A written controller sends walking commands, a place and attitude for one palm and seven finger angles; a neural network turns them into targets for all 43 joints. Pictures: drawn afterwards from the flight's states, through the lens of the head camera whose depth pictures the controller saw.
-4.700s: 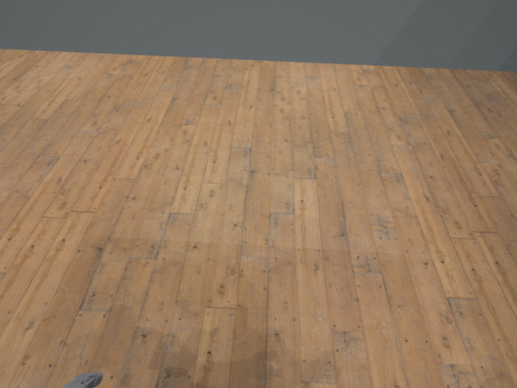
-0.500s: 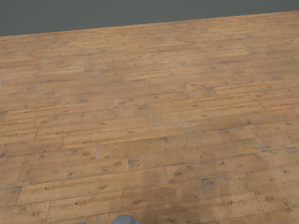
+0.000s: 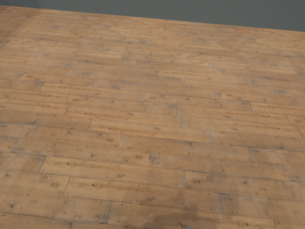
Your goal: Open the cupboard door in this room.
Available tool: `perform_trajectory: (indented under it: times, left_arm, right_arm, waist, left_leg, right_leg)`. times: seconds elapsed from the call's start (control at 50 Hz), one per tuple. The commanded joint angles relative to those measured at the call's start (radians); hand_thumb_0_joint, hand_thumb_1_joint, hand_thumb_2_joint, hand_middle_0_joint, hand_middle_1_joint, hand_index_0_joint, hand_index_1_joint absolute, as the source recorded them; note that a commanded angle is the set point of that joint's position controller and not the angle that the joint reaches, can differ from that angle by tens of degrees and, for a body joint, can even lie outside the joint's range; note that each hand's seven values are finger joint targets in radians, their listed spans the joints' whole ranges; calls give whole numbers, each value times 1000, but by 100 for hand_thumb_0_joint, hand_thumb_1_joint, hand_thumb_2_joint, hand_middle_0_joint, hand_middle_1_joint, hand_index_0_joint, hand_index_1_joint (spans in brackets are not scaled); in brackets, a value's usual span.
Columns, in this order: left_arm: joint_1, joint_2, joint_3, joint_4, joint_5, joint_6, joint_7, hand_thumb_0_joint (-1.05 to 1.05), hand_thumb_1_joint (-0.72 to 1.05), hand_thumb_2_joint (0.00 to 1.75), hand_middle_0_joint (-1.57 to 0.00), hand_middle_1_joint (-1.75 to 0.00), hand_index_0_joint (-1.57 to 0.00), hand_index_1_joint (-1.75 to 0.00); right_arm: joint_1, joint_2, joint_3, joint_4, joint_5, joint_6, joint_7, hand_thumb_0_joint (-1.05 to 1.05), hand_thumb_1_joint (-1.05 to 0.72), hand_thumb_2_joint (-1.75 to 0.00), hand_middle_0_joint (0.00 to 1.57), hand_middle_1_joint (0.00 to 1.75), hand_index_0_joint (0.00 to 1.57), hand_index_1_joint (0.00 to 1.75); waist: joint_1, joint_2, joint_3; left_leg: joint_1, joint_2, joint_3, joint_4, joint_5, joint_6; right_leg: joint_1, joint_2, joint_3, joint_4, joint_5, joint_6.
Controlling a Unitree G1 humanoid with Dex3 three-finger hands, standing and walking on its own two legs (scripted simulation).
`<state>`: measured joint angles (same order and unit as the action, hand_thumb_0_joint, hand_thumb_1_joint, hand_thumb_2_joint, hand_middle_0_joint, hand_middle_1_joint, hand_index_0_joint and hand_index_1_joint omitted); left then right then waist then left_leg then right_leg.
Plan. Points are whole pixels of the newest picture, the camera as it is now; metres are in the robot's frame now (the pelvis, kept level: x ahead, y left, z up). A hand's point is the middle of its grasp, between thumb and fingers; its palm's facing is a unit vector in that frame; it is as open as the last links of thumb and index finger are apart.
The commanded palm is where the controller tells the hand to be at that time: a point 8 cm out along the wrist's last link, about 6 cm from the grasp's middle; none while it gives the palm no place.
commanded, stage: turn or walk to find it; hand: left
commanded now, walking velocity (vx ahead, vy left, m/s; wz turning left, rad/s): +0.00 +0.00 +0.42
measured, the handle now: out of the picture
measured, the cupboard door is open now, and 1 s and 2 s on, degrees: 0 0 0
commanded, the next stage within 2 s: none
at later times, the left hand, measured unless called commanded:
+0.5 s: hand out of the picture -0.02 +0.17 -0.16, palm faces +0.28 -0.93 -0.24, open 7.4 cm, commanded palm none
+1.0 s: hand out of the picture -0.05 +0.20 -0.16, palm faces +0.46 -0.85 -0.27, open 7.4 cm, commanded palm none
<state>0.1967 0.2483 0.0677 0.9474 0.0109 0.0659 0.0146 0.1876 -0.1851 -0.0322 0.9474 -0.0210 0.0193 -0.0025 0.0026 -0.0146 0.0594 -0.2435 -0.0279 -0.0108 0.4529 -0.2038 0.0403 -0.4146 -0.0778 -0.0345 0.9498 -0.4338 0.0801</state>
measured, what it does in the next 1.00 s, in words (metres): steps on the spot, turning left: right foot, then left foot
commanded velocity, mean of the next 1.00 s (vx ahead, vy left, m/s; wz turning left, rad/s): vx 0.00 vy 0.00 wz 0.42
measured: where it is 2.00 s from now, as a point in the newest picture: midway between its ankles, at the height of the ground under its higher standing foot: outside the picture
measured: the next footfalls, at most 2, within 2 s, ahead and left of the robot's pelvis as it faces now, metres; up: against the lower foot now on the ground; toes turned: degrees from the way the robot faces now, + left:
right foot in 0.16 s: +0.04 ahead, -0.14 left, +0.00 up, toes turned +1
left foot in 0.58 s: -0.05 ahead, +0.11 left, +0.00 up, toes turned +22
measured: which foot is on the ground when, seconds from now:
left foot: down 0.00-0.16, up 0.18-0.56, down 0.58-1.00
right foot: up 0.00-0.14, down 0.16-0.60, up 0.62-0.98, down 1.00-1.00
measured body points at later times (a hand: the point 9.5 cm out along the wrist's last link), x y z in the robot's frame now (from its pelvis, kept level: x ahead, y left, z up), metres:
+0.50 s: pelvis -0.03 -0.03 +0.00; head +0.00 -0.03 +0.45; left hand -0.04 +0.21 -0.14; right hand +0.07 -0.28 -0.15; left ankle -0.09 +0.11 -0.70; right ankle +0.00 -0.14 -0.74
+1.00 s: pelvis -0.05 -0.03 -0.01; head -0.03 -0.03 +0.44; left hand -0.07 +0.24 -0.14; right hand +0.12 -0.22 -0.16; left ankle -0.08 +0.10 -0.74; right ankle +0.01 -0.13 -0.74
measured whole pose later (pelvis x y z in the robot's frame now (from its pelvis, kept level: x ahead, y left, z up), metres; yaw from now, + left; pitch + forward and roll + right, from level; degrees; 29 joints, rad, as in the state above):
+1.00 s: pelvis -0.05 -0.03 -0.01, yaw +26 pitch -1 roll +1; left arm 0.17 0.21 0.05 0.90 0.01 0.03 0.01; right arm 0.19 -0.21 -0.05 0.95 -0.02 0.04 0.00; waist -0.01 0.02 0.05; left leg -0.29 -0.04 -0.06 0.55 -0.25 -0.01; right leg -0.26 -0.05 -0.06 0.56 -0.29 0.05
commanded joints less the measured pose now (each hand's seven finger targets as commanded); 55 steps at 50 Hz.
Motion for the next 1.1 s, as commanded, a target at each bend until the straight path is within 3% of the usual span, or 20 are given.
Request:
perform_trajectory:
  times: [0.0, 0.1, 0.12, 0.14, 0.16, 0.24, 0.46, 0.52, 0.54, 0.56, 0.58, 0.62, 0.7, 0.86, 0.92, 0.94, 0.96, 0.98, 1.0, 1.08]
  left_arm:
    - [-23, 44, 5, -91, 0, -35, 5, 0, 90, 90, -20, -30, -20, -30]
    - [93, 64, 10, -70, -4, -54, 14, 0, 90, 90, -20, -30, -20, -30]
    - [109, 121, 20, -73, 7, -65, 20, 0, 90, 90, -20, -30, -20, -30]
    - [106, 204, 37, -84, 20, -69, 24, 0, 90, 90, -20, -30, -20, -30]
    - [84, 205, 38, -102, 10, -67, 24, 0, 90, 90, -20, -30, -20, -30]
    - [-60, 104, 9, -130, 10, -72, 20, 0, 90, 90, -20, -30, -20, -30]
    - [102, 172, 32, -48, 23, -67, 17, 0, 90, 90, -20, -30, -20, -30]
    - [80, 169, 34, -34, 14, -59, 14, 0, 90, 90, -20, -30, -20, -30]
    - [75, 151, 30, -39, 5, -53, 12, 0, 90, 90, -20, -30, -20, -30]
    - [93, 96, 24, -66, -2, -46, 7, 0, 90, 90, -20, -30, -20, -30]
    - [32, 56, 1, -103, 7, -41, 5, 0, 90, 90, -20, -30, -20, -30]
    - [-47, 70, 8, -88, 6, -24, 11, 0, 90, 90, -20, -30, -20, -30]
    - [9, 67, 9, -45, 3, -32, -5, 0, 90, 90, -20, -30, -20, -30]
    - [-16, 46, 1, -85, -3, -38, 3, 0, 90, 90, -20, -30, -20, -30]
    - [66, 53, 4, -70, -4, -50, 6, 0, 90, 90, -20, -30, -20, -30]
    - [104, 68, 8, -62, -1, -58, 9, 0, 90, 90, -20, -30, -20, -30]
    - [116, 127, 18, -63, 10, -69, 16, 0, 90, 90, -20, -30, -20, -30]
    - [112, 211, 37, -74, 22, -75, 21, 0, 90, 90, -20, -30, -20, -30]
    - [110, 211, 37, -89, 12, -72, 21, 0, 90, 90, -20, -30, -20, -30]
    - [-58, 108, 10, -123, 12, -71, 20, 0, 90, 90, -20, -30, -20, -30]
  right_arm:
    - [48, -219, -68, -46, -5, -3, -12, 0, -90, -90, 20, 30, 20, 30]
    - [1, -200, -73, -67, 3, 5, -3, 0, -90, -90, 20, 30, 20, 30]
    - [15, -151, -68, -77, 12, 5, 3, 0, -90, -90, 20, 30, 20, 30]
    - [5, -99, -57, -106, 12, 5, 8, 0, -90, -90, 20, 30, 20, 30]
    - [-14, -153, -74, -105, -2, 19, 6, 0, -90, -90, 20, 30, 20, 30]
    - [57, -129, -76, -36, -5, 42, 25, 0, -90, -90, 20, 30, 20, 30]
    - [-51, -99, -43, -49, 13, 20, 18, 0, -90, -90, 20, 30, 20, 30]
    - [20, -113, -41, -30, 13, 8, 12, 0, -90, -90, 20, 30, 20, 30]
    - [61, -147, -48, -21, 11, -1, 13, 0, -90, -90, 20, 30, 20, 30]
    - [84, -244, -69, -25, 1, -11, 11, 0, -90, -90, 20, 30, 20, 30]
    - [127, -303, -79, -23, 5, -3, 7, 0, -90, -90, 20, 30, 20, 30]
    - [106, -258, -71, -3, 0, -6, -17, 0, -90, -90, 20, 30, 20, 30]
    - [4, -212, -53, -36, 3, -16, -18, 0, -90, -90, 20, 30, 20, 30]
    - [14, -226, -68, -48, -5, -1, -11, 0, -90, -90, 20, 30, 20, 30]
    - [-20, -221, -73, -62, -2, 4, -6, 0, -90, -90, 20, 30, 20, 30]
    - [-28, -206, -73, -67, 4, 4, -3, 0, -90, -90, 20, 30, 20, 30]
    - [-5, -158, -67, -75, 12, 3, 3, 0, -90, -90, 20, 30, 20, 30]
    - [-6, -97, -55, -104, 13, 5, 8, 0, -90, -90, 20, 30, 20, 30]
    - [-23, -155, -73, -99, 2, 22, 6, 0, -90, -90, 20, 30, 20, 30]
    - [31, -136, -75, -39, -2, 39, 25, 0, -90, -90, 20, 30, 20, 30]
  waist:
    - [-36, 149, -98]
    - [26, 117, -110]
    - [32, -35, -116]
    - [39, -289, -74]
    - [49, -268, -68]
    - [-37, -129, 18]
    - [53, -188, -82]
    - [7, -174, -110]
    - [-19, -78, -139]
    - [-29, 175, -164]
    - [-54, 284, -131]
    - [-62, 266, -82]
    - [-13, 162, -68]
    - [-31, 174, -78]
    - [11, 163, -96]
    - [31, 124, -106]
    - [33, -27, -118]
    - [37, -272, -80]
    - [54, -232, -86]
    - [-31, -139, 14]
  left_leg:
    - [112, 262, -293, -118, 308, 140]
    - [-84, 178, -289, -16, 200, 68]
    - [-221, 93, -212, 112, 32, 6]
    - [-357, -47, -38, 328, -282, -62]
    - [-324, -8, -77, 520, -352, -61]
    - [-300, 37, -40, 767, -149, -83]
    - [-166, 48, 84, 301, -266, -98]
    - [-7, 42, 107, 50, -99, -81]
    - [120, 78, 69, -66, 43, -63]
    - [264, 299, -211, -111, 290, 25]
    - [237, 437, -314, -122, 504, 119]
    - [147, 375, -276, -123, 455, 135]
    - [121, 263, -149, -110, 460, 109]
    - [92, 260, -255, -89, 392, 129]
    - [13, 217, -259, -33, 336, 94]
    - [-46, 181, -242, 18, 250, 58]
    - [-183, 102, -172, 141, 67, 0]
    - [-340, -36, -23, 358, -293, -65]
    - [-292, -2, -69, 554, -361, -60]
    - [-289, 49, -43, 768, -170, -80]
  right_leg:
    - [-8, 18, 11, -130, -20, -8]
    - [296, 31, -1, -523, 203, -26]
    - [413, -104, 133, -642, 185, -64]
    - [397, -348, 372, -708, 207, -177]
    - [255, -401, 385, -735, 170, -239]
    - [137, -221, 104, -696, 195, -179]
    - [346, -277, 18, -552, 595, -223]
    - [294, -255, -48, -442, 605, -154]
    - [213, -223, -96, -342, 521, -103]
    - [-20, -110, -150, -157, 180, -31]
    - [-124, -50, -109, 6, -195, -7]
    - [-152, -51, 6, 151, -121, -11]
    - [-92, -33, -3, 118, 8, 1]
    - [28, 19, -11, -171, -18, -4]
    - [180, 43, -31, -395, 130, -12]
    - [276, 25, -26, -522, 228, -15]
    - [399, -108, 105, -618, 241, -53]
    - [416, -351, 341, -675, 339, -165]
    - [265, -406, 350, -710, 249, -233]
    - [133, -239, 101, -692, 199, -177]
